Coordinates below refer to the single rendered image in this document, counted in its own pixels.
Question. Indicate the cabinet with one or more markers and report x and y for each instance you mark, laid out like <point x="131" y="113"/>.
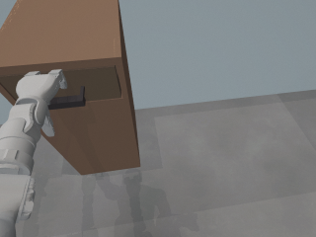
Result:
<point x="45" y="35"/>

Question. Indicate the robot left hand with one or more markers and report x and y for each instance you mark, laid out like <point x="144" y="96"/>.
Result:
<point x="44" y="86"/>

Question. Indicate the left robot upper arm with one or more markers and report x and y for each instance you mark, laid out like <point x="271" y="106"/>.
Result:
<point x="17" y="195"/>

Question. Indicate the robot left forearm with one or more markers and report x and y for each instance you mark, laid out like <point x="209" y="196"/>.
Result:
<point x="20" y="134"/>

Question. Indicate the handle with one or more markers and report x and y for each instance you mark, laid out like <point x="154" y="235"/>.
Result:
<point x="66" y="102"/>

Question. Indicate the drawer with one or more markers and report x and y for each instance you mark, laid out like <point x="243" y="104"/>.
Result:
<point x="101" y="83"/>

